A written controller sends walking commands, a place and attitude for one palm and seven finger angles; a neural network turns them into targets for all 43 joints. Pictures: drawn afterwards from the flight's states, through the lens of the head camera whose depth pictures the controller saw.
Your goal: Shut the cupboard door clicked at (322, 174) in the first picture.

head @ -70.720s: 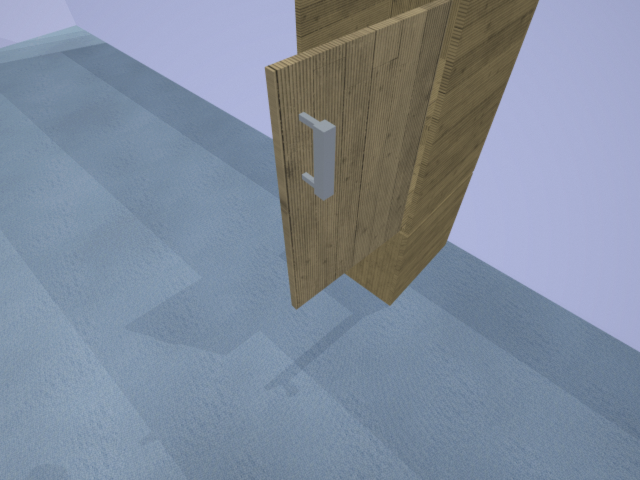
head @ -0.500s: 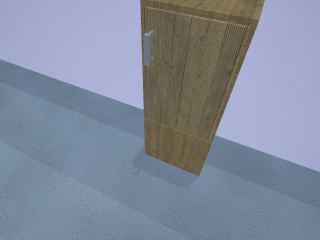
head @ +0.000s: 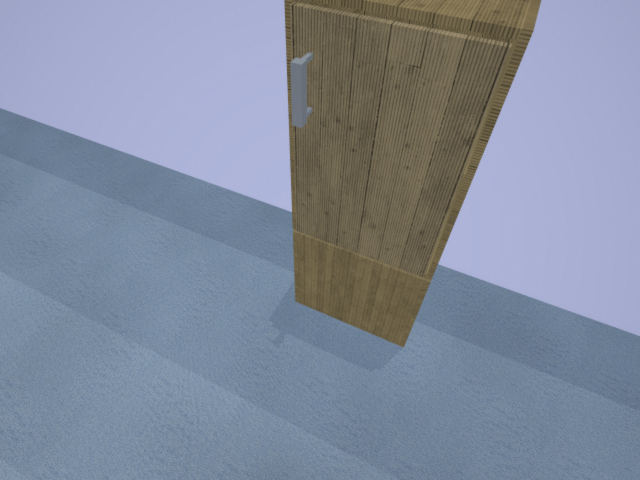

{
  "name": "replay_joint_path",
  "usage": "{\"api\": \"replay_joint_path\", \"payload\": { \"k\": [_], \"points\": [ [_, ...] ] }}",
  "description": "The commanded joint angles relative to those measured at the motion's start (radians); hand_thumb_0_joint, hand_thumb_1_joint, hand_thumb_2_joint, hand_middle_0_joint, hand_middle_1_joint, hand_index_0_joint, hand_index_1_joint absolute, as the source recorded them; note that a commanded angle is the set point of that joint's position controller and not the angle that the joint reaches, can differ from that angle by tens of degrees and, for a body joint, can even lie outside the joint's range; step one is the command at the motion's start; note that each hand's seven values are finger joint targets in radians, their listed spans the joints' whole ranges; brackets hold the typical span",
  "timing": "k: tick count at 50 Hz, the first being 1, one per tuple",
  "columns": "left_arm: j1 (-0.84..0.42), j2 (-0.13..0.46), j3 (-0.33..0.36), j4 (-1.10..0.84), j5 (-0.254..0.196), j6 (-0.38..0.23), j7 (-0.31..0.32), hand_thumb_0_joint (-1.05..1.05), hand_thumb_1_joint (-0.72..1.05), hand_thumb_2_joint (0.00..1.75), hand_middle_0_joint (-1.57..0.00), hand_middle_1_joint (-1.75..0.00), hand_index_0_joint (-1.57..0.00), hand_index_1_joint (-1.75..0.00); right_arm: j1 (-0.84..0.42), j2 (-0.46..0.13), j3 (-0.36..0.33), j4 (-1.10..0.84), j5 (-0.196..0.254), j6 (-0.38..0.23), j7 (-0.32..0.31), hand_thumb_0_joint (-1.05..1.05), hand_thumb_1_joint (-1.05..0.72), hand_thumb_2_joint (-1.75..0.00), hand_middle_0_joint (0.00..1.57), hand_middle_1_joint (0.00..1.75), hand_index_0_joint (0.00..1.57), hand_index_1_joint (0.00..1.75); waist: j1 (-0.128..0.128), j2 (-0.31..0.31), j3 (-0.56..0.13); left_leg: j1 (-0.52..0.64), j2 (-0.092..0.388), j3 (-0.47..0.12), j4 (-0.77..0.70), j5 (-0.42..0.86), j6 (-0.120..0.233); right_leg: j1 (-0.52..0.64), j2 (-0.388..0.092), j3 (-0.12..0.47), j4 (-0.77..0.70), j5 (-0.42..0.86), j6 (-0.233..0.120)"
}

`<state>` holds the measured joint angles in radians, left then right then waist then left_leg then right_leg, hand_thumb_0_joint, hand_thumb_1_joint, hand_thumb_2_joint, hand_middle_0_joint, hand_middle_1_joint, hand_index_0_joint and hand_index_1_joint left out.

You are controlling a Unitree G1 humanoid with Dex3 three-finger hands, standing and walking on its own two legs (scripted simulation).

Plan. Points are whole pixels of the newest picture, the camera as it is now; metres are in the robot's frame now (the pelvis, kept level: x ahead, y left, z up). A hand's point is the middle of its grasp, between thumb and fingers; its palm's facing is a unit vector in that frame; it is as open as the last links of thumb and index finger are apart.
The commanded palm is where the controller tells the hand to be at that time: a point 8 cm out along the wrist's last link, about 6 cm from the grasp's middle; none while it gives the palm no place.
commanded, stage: look to check the result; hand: left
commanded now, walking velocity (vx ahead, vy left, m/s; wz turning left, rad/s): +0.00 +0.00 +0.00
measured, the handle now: (303, 90) +0.78 +0.08 +0.10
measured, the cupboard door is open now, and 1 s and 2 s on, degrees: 0 0 0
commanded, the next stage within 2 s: stand and wait in 0.10 s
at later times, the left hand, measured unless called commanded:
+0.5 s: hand out of the picture -0.01 +0.16 -0.18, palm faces +0.04 -0.98 -0.17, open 7.4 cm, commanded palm none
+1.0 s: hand out of the picture -0.01 +0.15 -0.18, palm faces +0.05 -0.98 -0.16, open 7.4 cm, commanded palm none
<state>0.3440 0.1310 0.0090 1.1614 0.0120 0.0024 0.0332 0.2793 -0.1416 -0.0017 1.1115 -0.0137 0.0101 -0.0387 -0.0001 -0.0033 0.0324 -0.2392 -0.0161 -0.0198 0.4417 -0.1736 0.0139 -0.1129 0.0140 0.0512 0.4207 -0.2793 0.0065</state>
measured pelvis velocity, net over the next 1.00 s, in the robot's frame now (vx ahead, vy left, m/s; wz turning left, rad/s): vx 0.02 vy -0.01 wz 0.00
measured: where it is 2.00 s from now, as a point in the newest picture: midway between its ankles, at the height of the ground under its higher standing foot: outside the picture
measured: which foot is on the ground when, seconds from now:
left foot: down 0.00-1.00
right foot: down 0.00-1.00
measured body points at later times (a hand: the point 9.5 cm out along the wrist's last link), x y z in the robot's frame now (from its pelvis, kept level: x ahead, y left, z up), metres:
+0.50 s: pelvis +0.01 -0.01 +0.00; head +0.02 +0.00 +0.45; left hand -0.01 +0.21 -0.16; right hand +0.00 -0.22 -0.16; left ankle +0.04 +0.11 -0.74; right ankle -0.03 -0.13 -0.74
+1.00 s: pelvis +0.02 -0.01 +0.00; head +0.03 +0.00 +0.45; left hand -0.01 +0.20 -0.16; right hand +0.02 -0.23 -0.16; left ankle +0.04 +0.11 -0.74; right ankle -0.03 -0.13 -0.74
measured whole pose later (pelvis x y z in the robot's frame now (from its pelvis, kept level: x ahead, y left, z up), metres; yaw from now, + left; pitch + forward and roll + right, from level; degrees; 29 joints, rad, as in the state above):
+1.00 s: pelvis +0.02 -0.01 +0.00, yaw +0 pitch -2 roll +0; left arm 0.32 0.13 0.01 1.16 0.01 0.00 0.04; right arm 0.27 -0.14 0.00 1.13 -0.01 0.00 -0.04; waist 0.00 -0.01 0.04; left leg -0.20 -0.01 -0.02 0.42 -0.20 0.00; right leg -0.06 0.02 0.05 0.38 -0.30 -0.01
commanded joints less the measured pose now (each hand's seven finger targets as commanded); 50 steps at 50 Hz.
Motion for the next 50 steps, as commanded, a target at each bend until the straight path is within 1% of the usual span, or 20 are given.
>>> {"api": "replay_joint_path", "payload": {
  "k": [1,2,4,8,9,10,14,17,18,20,23,26,29,31,32,33,35,43,45,50],
  "points": [
    [0.078,0.095,0.014,-0.015,0.002,-0.011,0.006,0.00,0.90,0.90,-0.20,-0.30,-0.20,-0.30,0.062,-0.105,-0.016,-0.022,0.002,-0.008,-0.005,0.00,-0.90,-0.90,0.20,0.30,0.20,0.30,-0.013,0.013,0.071,0.058,0.092,-0.092,-0.092,0.007,0.018,-0.144,-0.075,0.051,-0.106,0.033,-0.039],
    [0.076,0.093,0.014,-0.016,0.002,-0.011,0.006,0.00,0.90,0.90,-0.20,-0.30,-0.20,-0.30,0.063,-0.105,-0.016,-0.023,0.001,-0.008,-0.005,0.00,-0.90,-0.90,0.20,0.30,0.20,0.30,-0.012,0.018,0.076,0.053,0.092,-0.094,-0.095,0.004,0.018,-0.143,-0.073,0.050,-0.104,0.035,-0.039],
    [0.082,0.102,0.015,-0.018,0.002,-0.013,0.006,0.00,0.90,0.90,-0.20,-0.30,-0.20,-0.30,0.060,-0.112,-0.016,-0.026,0.006,-0.010,-0.005,0.00,-0.90,-0.90,0.20,0.30,0.20,0.30,-0.009,0.002,0.062,0.065,0.095,-0.092,-0.090,0.027,0.021,-0.136,-0.074,0.050,-0.106,0.046,-0.040],
    [0.071,0.095,0.015,-0.016,0.001,-0.012,0.006,0.00,0.90,0.90,-0.20,-0.30,-0.20,-0.30,0.057,-0.107,-0.014,-0.021,0.002,-0.011,-0.006,0.00,-0.90,-0.90,0.20,0.30,0.20,0.30,-0.011,0.016,0.063,0.064,0.092,-0.090,-0.089,0.036,0.019,-0.128,-0.076,0.052,-0.105,0.054,-0.040],
    [0.076,0.103,0.016,-0.020,0.001,-0.013,0.006,0.00,0.90,0.90,-0.20,-0.30,-0.20,-0.30,0.054,-0.111,-0.015,-0.025,0.005,-0.011,-0.006,0.00,-0.90,-0.90,0.20,0.30,0.20,0.30,-0.006,0.010,0.059,0.070,0.094,-0.086,-0.084,0.043,0.020,-0.128,-0.075,0.050,-0.108,0.056,-0.040],
    [0.070,0.098,0.016,-0.017,0.001,-0.013,0.006,0.00,0.90,0.90,-0.20,-0.30,-0.20,-0.30,0.056,-0.106,-0.015,-0.021,0.002,-0.012,-0.006,0.00,-0.90,-0.90,0.20,0.30,0.20,0.30,-0.010,0.021,0.051,0.070,0.094,-0.088,-0.085,0.051,0.019,-0.121,-0.078,0.050,-0.105,0.063,-0.040],
    [0.070,0.100,0.017,-0.021,0.001,-0.014,0.006,0.00,0.90,0.90,-0.20,-0.30,-0.20,-0.30,0.057,-0.110,-0.014,-0.022,0.005,-0.012,-0.007,0.00,-0.90,-0.90,0.20,0.30,0.20,0.30,-0.006,-0.003,0.058,0.072,0.096,-0.084,-0.083,0.068,0.020,-0.119,-0.075,0.047,-0.108,0.074,-0.040],
    [0.063,0.099,0.017,-0.019,-0.001,-0.013,0.006,0.00,0.90,0.90,-0.20,-0.30,-0.20,-0.30,0.060,-0.104,-0.013,-0.015,0.003,-0.014,-0.007,0.00,-0.90,-0.90,0.20,0.30,0.20,0.30,-0.006,0.014,0.053,0.069,0.093,-0.086,-0.082,0.078,0.019,-0.105,-0.079,0.049,-0.106,0.081,-0.040],
    [0.065,0.097,0.017,-0.019,-0.001,-0.014,0.006,0.00,0.90,0.90,-0.20,-0.30,-0.20,-0.30,0.057,-0.103,-0.012,-0.016,0.002,-0.013,-0.007,0.00,-0.90,-0.90,0.20,0.30,0.20,0.30,-0.006,0.002,0.060,0.070,0.094,-0.085,-0.081,0.084,0.019,-0.110,-0.078,0.050,-0.107,0.086,-0.040],
    [0.065,0.101,0.018,-0.021,-0.001,-0.014,0.006,0.00,0.90,0.90,-0.20,-0.30,-0.20,-0.30,0.061,-0.103,-0.013,-0.015,0.003,-0.013,-0.008,0.00,-0.90,-0.90,0.20,0.30,0.20,0.30,-0.008,0.008,0.054,0.076,0.094,-0.083,-0.077,0.097,0.019,-0.104,-0.080,0.048,-0.108,0.092,-0.040],
    [0.063,0.097,0.017,-0.019,-0.002,-0.016,0.007,0.00,0.90,0.90,-0.20,-0.30,-0.20,-0.30,0.059,-0.103,-0.012,-0.012,0.003,-0.014,-0.008,0.00,-0.90,-0.90,0.20,0.30,0.20,0.30,-0.007,-0.002,0.042,0.088,0.094,-0.080,-0.070,0.124,0.020,-0.095,-0.080,0.051,-0.107,0.123,-0.040],
    [0.062,0.099,0.016,-0.020,-0.002,-0.014,0.008,0.00,0.90,0.90,-0.20,-0.30,-0.20,-0.30,0.064,-0.101,-0.012,-0.010,0.003,-0.013,-0.008,0.00,-0.90,-0.90,0.20,0.30,0.20,0.30,-0.008,0.009,0.057,0.080,0.094,-0.079,-0.076,0.111,0.019,-0.098,-0.080,0.050,-0.109,0.108,-0.040],
    [0.070,0.103,0.018,-0.020,-0.002,-0.017,0.007,0.00,0.90,0.90,-0.20,-0.30,-0.20,-0.30,0.059,-0.103,-0.011,-0.012,0.006,-0.014,-0.009,0.00,-0.90,-0.90,0.20,0.30,0.20,0.30,-0.003,-0.001,0.050,0.089,0.096,-0.076,-0.070,0.124,0.021,-0.094,-0.080,0.047,-0.114,0.120,-0.040],
    [0.064,0.097,0.017,-0.018,-0.002,-0.016,0.008,0.00,0.90,0.90,-0.20,-0.30,-0.20,-0.30,0.063,-0.102,-0.012,-0.010,0.003,-0.014,-0.009,0.00,-0.90,-0.90,0.20,0.30,0.20,0.30,-0.007,-0.004,0.046,0.090,0.095,-0.078,-0.072,0.130,0.020,-0.088,-0.080,0.051,-0.110,0.126,-0.041],
    [0.067,0.097,0.016,-0.018,-0.003,-0.016,0.008,0.00,0.90,0.90,-0.20,-0.30,-0.20,-0.30,0.061,-0.102,-0.011,-0.008,0.003,-0.015,-0.009,0.00,-0.90,-0.90,0.20,0.30,0.20,0.30,-0.006,0.013,0.044,0.094,0.094,-0.077,-0.072,0.134,0.020,-0.086,-0.082,0.050,-0.111,0.129,-0.040],
    [0.067,0.099,0.017,-0.015,-0.003,-0.017,0.008,0.00,0.90,0.90,-0.20,-0.30,-0.20,-0.30,0.062,-0.100,-0.010,-0.007,0.003,-0.016,-0.010,0.00,-0.90,-0.90,0.20,0.30,0.20,0.30,-0.006,0.010,0.035,0.098,0.096,-0.077,-0.072,0.139,0.020,-0.081,-0.082,0.051,-0.110,0.134,-0.041],
    [0.069,0.099,0.017,-0.017,-0.002,-0.017,0.009,0.00,0.90,0.90,-0.20,-0.30,-0.20,-0.30,0.059,-0.101,-0.012,-0.008,0.004,-0.016,-0.010,0.00,-0.90,-0.90,0.20,0.30,0.20,0.30,-0.007,-0.003,0.045,0.099,0.097,-0.076,-0.068,0.148,0.021,-0.086,-0.084,0.047,-0.112,0.142,-0.040],
    [0.074,0.093,0.017,-0.013,-0.002,-0.016,0.009,0.00,0.90,0.90,-0.20,-0.30,-0.20,-0.30,0.058,-0.103,-0.010,-0.008,0.003,-0.016,-0.012,0.00,-0.90,-0.90,0.20,0.30,0.20,0.30,-0.006,0.013,0.048,0.105,0.096,-0.075,-0.071,0.157,0.021,-0.078,-0.083,0.048,-0.115,0.148,-0.040],
    [0.070,0.098,0.017,-0.013,-0.002,-0.016,0.009,0.00,0.90,0.90,-0.20,-0.30,-0.20,-0.30,0.058,-0.103,-0.009,-0.007,0.005,-0.015,-0.012,0.00,-0.90,-0.90,0.20,0.30,0.20,0.30,-0.007,0.001,0.057,0.100,0.096,-0.078,-0.071,0.154,0.020,-0.078,-0.084,0.044,-0.117,0.148,-0.039],
    [0.077,0.097,0.017,-0.014,-0.002,-0.017,0.009,0.00,0.90,0.90,-0.20,-0.30,-0.20,-0.30,0.056,-0.103,-0.009,-0.008,0.005,-0.014,-0.012,0.00,-0.90,-0.90,0.20,0.30,0.20,0.30,-0.007,0.004,0.062,0.101,0.096,-0.075,-0.073,0.141,0.020,-0.081,-0.085,0.046,-0.125,0.137,-0.040]
  ]
}}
